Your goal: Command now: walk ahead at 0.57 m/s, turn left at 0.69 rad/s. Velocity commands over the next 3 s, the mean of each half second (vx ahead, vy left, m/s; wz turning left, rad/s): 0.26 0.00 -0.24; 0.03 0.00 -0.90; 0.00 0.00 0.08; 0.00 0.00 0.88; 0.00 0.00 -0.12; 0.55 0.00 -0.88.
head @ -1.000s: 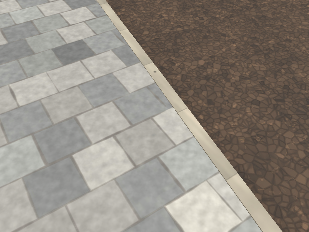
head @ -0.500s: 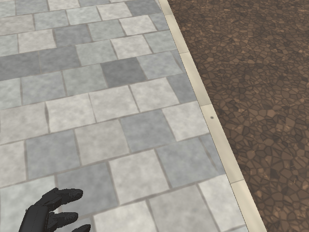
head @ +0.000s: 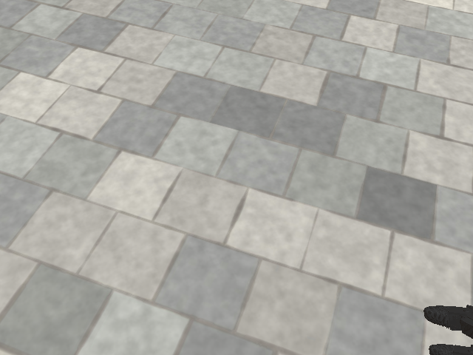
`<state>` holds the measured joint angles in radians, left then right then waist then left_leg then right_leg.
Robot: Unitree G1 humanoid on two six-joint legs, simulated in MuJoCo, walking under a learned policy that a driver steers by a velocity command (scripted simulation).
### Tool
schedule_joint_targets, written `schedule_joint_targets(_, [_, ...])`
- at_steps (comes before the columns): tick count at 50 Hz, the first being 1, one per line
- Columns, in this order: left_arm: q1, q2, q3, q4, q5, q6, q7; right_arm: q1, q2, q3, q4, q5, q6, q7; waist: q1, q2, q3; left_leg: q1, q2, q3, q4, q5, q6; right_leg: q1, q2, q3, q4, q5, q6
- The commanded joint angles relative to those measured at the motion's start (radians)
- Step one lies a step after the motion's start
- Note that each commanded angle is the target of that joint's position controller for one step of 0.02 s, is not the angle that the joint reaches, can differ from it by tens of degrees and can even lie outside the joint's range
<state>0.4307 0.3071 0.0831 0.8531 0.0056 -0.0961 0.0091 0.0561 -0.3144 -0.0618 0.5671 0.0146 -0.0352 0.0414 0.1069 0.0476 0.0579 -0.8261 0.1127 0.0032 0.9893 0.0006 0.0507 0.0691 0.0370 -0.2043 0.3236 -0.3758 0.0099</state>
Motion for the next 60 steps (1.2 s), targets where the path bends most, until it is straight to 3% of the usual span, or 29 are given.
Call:
schedule_joint_targets(1, [-0.089,0.16,0.011,-0.076,-0.014,-0.023,0.015,-0.063,0.023,0.014,-0.073,-0.005,-0.029,0.037,-0.057,-0.049,0.037,0.326,-0.101,0.095,-0.246,0.139,0.015,-0.242,-0.211,0.048,-0.053,0.901,-0.068])
schedule_joint_targets(3, [-0.058,0.218,0.019,-0.057,-0.036,-0.012,0.018,0.001,-0.019,-0.008,-0.075,-0.005,-0.039,0.043,-0.116,-0.128,-0.025,0.425,-0.176,0.092,-0.319,0.024,0.063,-0.131,-0.26,0.073,0.052,1.181,-0.089])
schedule_joint_targets(5, [-0.114,0.201,0.006,-0.057,-0.043,-0.001,0.013,0.257,-0.099,-0.049,-0.007,-0.014,-0.041,0.018,-0.285,-0.134,-0.138,0.72,-0.162,0.022,-0.512,0.187,0.136,-0.153,-0.245,0.067,0.366,1.157,-0.078])
schedule_joint_targets(6, [-0.09,0.132,-0.015,-0.081,-0.022,-0.001,0.012,0.334,-0.177,-0.058,0.019,-0.044,-0.035,-0.006,-0.284,0.012,-0.249,0.989,0.03,-0.153,-0.443,0.679,0.184,-0.337,-0.128,0.066,0.76,0.464,-0.038])
schedule_joint_targets(7, [0.138,0.012,-0.06,-0.05,-0.01,-0.007,-0.011,0.279,-0.177,-0.022,-0.023,-0.099,-0.044,-0.021,-0.145,0.224,-0.52,1.276,0.376,-0.526,-0.309,1.274,0.373,-0.56,0.005,0.29,1.137,-0.338,-0.007])
schedule_joint_targets(8, [0.136,0.149,-0.031,-0.006,-0.044,-0.01,-0.02,0.32,-0.124,-0.02,-0.014,-0.088,-0.035,-0.01,-0.23,0.091,-0.683,1.227,0.375,-0.543,-0.391,1.112,0.42,-0.552,-0.005,0.476,1.197,-0.313,0.002])
schedule_joint_targets(9, [0.028,0.159,-0.021,-0.044,-0.071,0.006,-0.017,0.266,-0.122,-0.023,0.005,-0.068,-0.033,-0.002,-0.201,0.022,-0.522,1.076,0.32,-0.428,-0.468,0.784,0.371,-0.626,-0.055,0.402,1.145,-0.25,0.021])
schedule_joint_targets(10, [-0.059,0.12,-0.025,-0.07,-0.056,0.026,-0.004,0.191,-0.083,-0.013,0.028,-0.033,-0.04,-0.001,-0.154,-0.07,-0.341,0.901,0.253,-0.337,-0.54,0.553,0.303,-0.671,-0.109,0.342,1.027,-0.18,0.039])
schedule_joint_targets(12, [-0.032,0.099,-0.015,-0.045,-0.042,0.083,0.012,0.082,-0.031,0.003,0.036,-0.034,-0.042,-0.008,-0.077,-0.021,-0.192,0.607,0.189,-0.19,-0.652,0.351,0.247,-0.561,-0.15,0.298,0.968,-0.112,0.074])
schedule_joint_targets(14, [0.002,0.065,-0.008,-0.052,-0.034,0.117,0.025,0.024,-0.044,-0.005,0.039,-0.056,-0.046,-0.018,-0.042,0.019,-0.159,0.459,0.178,-0.088,-0.723,0.281,0.245,-0.498,-0.144,0.259,0.97,-0.065,0.099])
schedule_joint_targets(18, [-0.089,0.053,0.002,-0.115,-0.026,0.136,0.034,0.011,-0.057,-0.017,0.069,-0.057,-0.037,-0.058,-0.055,0.032,-0.153,0.507,0.191,0.026,-0.758,0.095,0.228,-0.597,-0.184,0.252,0.845,0.072,0.103])
schedule_joint_targets(22, [-0.173,0.046,0.001,-0.165,-0.02,0.143,0.006,-0.005,-0.081,-0.029,0.082,-0.043,-0.004,-0.086,-0.08,0.047,-0.152,0.56,0.205,0.103,-0.753,-0.033,0.206,-0.573,-0.184,0.2,0.657,0.164,0.078])
schedule_joint_targets(28, [-0.204,0.07,0.021,-0.222,-0.022,0.167,-0.032,-0.008,-0.12,-0.054,0.11,0.006,0.025,-0.062,-0.073,0.061,-0.144,0.694,0.265,0.153,-0.615,-0.011,0.119,-0.472,-0.133,0.101,0.37,0.093,-0.015])
schedule_joint_targets(29, [-0.173,0.075,0.029,-0.216,-0.019,0.167,-0.029,-0.001,-0.106,-0.054,0.122,0.017,0.029,-0.059,-0.058,0.036,-0.146,0.683,0.241,0.182,-0.538,-0.041,0.075,-0.411,-0.105,0.089,0.278,0.151,-0.045])
schedule_joint_targets(30, [-0.123,0.122,0.05,-0.203,-0.009,0.162,-0.017,0.057,-0.071,-0.05,0.149,0.018,0.036,-0.053,-0.055,-0.07,-0.121,0.625,0.168,0.227,-0.379,-0.147,0.007,-0.337,-0.097,0.161,0.159,0.319,-0.092])
schedule_joint_targets(31, [-0.087,0.273,0.088,-0.219,-0.004,0.153,0.003,0.061,-0.042,-0.044,0.121,-0.021,0.039,-0.052,-0.082,-0.387,-0.077,0.341,0.025,0.29,-0.043,-0.515,-0.094,-0.208,-0.312,0.52,0.086,0.796,-0.203])
schedule_joint_targets(32, [-0.098,0.307,0.082,-0.252,0.027,0.12,-0.005,-0.04,-0.037,-0.038,0.06,-0.048,0.036,-0.061,-0.075,-0.397,-0.124,0.102,-0.116,0.085,0.186,-0.7,-0.135,-0.153,-0.391,0.784,0.051,0.775,-0.37])
schedule_joint_targets(33, [-0.09,0.277,0.08,-0.252,0.028,0.09,-0.022,-0.095,-0.067,-0.045,0.056,-0.036,0.035,-0.065,-0.039,-0.248,-0.179,0.056,-0.12,-0.03,0.271,-0.651,-0.113,-0.118,-0.38,0.736,0.024,0.685,-0.366])
schedule_joint_targets(35, [-0.175,0.216,0.067,-0.264,-0.019,0.076,-0.011,-0.08,-0.068,-0.049,0.075,-0.024,0.027,-0.081,-0.096,-0.136,-0.164,0.037,-0.095,-0.091,0.217,-0.473,-0.079,-0.12,-0.297,0.625,0.04,0.578,-0.264])
schedule_joint_targets(37, [-0.248,0.159,0.047,-0.302,-0.032,0.096,0.014,-0.068,-0.079,-0.055,0.081,-0.031,0.022,-0.084,-0.127,-0.164,-0.191,0.11,-0.104,-0.104,0.161,-0.384,-0.081,-0.173,-0.257,0.577,0.053,0.599,-0.23])
schedule_joint_targets(42, [-0.22,0.186,0.06,-0.331,-0.028,0.118,0.044,-0.089,-0.025,-0.033,0.097,-0.014,0.013,-0.07,-0.106,-0.156,-0.225,0.175,-0.172,-0.128,-0.103,-0.307,-0.114,-0.149,-0.204,0.61,0.081,0.548,-0.211])
schedule_joint_targets(51, [-0.287,0.194,0.065,-0.39,-0.031,0.144,0.03,-0.028,-0.082,-0.053,0.119,-0.003,-0.008,-0.042,-0.103,-0.247,-0.189,0.42,-0.198,-0.15,-0.439,-0.296,-0.09,-0.256,-0.135,0.786,0.12,0.419,-0.176])
schedule_joint_targets(53, [-0.316,0.158,0.047,-0.398,-0.032,0.146,0.029,0.057,-0.106,-0.063,0.15,-0.012,-0.013,-0.036,-0.131,-0.218,-0.216,0.598,-0.126,-0.131,-0.62,-0.103,-0.058,-0.304,-0.083,0.72,0.202,0.329,-0.125])
schedule_joint_targets(54, [-0.238,0.088,0.024,-0.385,-0.013,0.148,0.026,0.044,-0.148,-0.067,0.135,-0.029,-0.006,-0.038,-0.083,-0.046,-0.252,0.712,0.055,-0.311,-0.653,-0.031,0.012,-0.383,0.007,0.612,0.365,0.036,-0.084])
schedule_joint_targets(55, [-0.23,0.082,0.018,-0.408,-0.01,0.138,0.026,0.027,-0.19,-0.068,0.134,-0.062,0.005,-0.039,-0.046,0.225,-0.168,0.698,0.197,-0.563,-0.713,0.12,0.185,-0.574,0.161,0.454,0.553,-0.286,-0.023])
schedule_joint_targets(56, [-0.196,0.151,0.033,-0.387,0.006,0.121,0.026,0.003,-0.138,-0.055,0.11,-0.062,-0.003,-0.04,-0.047,0.209,-0.162,0.639,0.273,-0.68,-0.718,0.096,0.282,-0.591,0.093,0.469,0.764,-0.29,0.028])
schedule_joint_targets(57, [-0.205,0.178,0.039,-0.353,0.004,0.118,0.024,-0.037,-0.074,-0.033,0.096,-0.043,-0.006,-0.043,-0.053,0.104,-0.145,0.606,0.213,-0.555,-0.685,0.055,0.25,-0.558,0.067,0.482,0.811,-0.214,0.045])
schedule_joint_targets(58, [-0.221,0.136,0.027,-0.334,0.015,0.121,0.022,-0.059,-0.028,-0.012,0.1,-0.031,-0.005,-0.04,-0.048,0.048,-0.137,0.586,0.126,-0.453,-0.674,-0.019,0.184,-0.514,0.04,0.468,0.76,-0.165,0.065])
schedule_joint_targets(60, [-0.256,0.062,0.0,-0.34,0.028,0.117,0.014,-0.053,-0.054,-0.01,0.111,-0.004,0.012,-0.037,-0.059,0.07,-0.103,0.592,0.033,-0.389,-0.666,-0.006,0.132,-0.488,-0.011,0.35,0.585,-0.106,0.093])
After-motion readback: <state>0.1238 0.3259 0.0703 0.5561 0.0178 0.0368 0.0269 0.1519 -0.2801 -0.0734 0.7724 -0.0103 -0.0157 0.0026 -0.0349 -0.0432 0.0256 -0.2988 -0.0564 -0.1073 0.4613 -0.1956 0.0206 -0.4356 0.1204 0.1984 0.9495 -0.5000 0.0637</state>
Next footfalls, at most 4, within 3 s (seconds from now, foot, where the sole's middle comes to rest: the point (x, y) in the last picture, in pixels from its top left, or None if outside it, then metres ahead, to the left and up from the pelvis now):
0.12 left None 0.31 0.09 -0.76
0.60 right None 0.25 -0.16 -0.76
1.08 left None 0.41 -0.01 -0.76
1.40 right None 0.21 -0.15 -0.76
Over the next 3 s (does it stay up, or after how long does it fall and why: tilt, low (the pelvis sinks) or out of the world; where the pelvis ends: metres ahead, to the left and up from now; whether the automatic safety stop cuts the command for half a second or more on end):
stays up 0.49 -0.08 -0.01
